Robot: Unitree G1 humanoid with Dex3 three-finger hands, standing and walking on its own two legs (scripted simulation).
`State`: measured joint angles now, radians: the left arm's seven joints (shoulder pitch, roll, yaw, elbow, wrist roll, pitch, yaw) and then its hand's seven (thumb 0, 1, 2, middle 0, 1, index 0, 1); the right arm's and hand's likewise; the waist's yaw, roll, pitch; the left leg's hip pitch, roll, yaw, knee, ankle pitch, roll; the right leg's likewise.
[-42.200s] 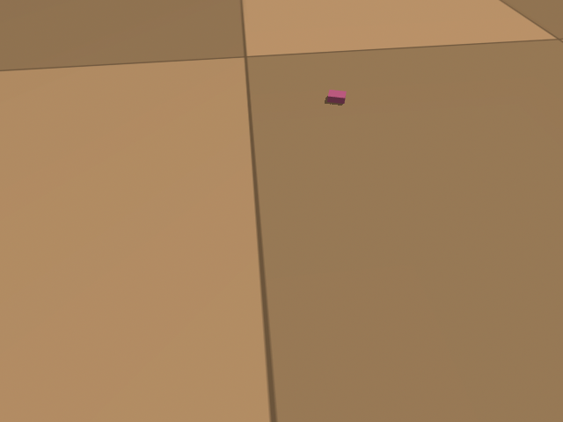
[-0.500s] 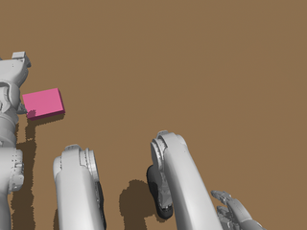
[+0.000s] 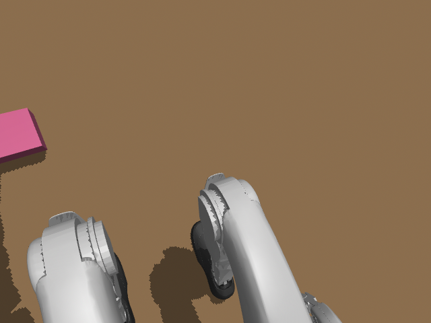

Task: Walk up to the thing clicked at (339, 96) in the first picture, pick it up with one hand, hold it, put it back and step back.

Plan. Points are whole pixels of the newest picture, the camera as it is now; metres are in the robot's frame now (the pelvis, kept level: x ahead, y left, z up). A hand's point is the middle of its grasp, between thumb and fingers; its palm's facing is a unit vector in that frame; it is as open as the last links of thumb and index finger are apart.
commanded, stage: home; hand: left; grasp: from above
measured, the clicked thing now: (7, 137) +0.49 +0.31 -0.30
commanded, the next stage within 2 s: none
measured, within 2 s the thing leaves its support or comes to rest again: neither
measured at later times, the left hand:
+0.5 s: hand out of the picture +0.32 +0.30 +0.06, palm faces -0.16 -0.74 -0.65, open 7.6 cm
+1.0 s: hand out of the picture +0.24 +0.24 +0.26, palm faces +0.25 -0.94 -0.23, open 7.4 cm
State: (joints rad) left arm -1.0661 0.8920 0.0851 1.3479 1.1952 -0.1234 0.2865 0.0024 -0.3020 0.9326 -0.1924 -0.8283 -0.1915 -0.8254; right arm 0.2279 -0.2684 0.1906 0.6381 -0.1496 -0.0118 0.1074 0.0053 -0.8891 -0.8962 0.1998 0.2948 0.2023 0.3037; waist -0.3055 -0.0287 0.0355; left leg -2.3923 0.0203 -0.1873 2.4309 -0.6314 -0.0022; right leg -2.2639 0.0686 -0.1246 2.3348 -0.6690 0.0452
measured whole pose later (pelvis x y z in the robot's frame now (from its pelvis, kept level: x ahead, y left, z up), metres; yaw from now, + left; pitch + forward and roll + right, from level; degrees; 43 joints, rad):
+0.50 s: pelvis +0.01 +0.00 +0.17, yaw +7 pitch +32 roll -7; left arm -0.33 0.49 0.04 0.52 0.40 0.15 0.02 0.01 0.85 0.89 -0.21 -0.30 -0.22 -0.31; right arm 0.09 -0.28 -0.01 0.58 0.02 0.00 0.02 0.01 -0.91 -0.90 0.20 0.29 0.20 0.30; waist -0.07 0.03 -0.18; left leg -1.85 0.02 -0.10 1.90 -0.62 0.00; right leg -1.75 0.03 -0.07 1.84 -0.66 0.03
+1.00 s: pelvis +0.06 +0.01 +0.35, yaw +12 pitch +18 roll -4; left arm 0.23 0.25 0.07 0.11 -0.06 0.40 0.08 0.01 0.90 0.90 -0.20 -0.30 -0.21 -0.30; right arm 0.23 -0.20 0.06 0.56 0.04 -0.13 -0.15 0.01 -0.90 -0.90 0.20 0.30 0.20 0.30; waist -0.08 0.04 -0.17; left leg -1.06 0.03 -0.08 1.25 -0.52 -0.01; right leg -0.96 0.02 -0.06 1.18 -0.54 0.01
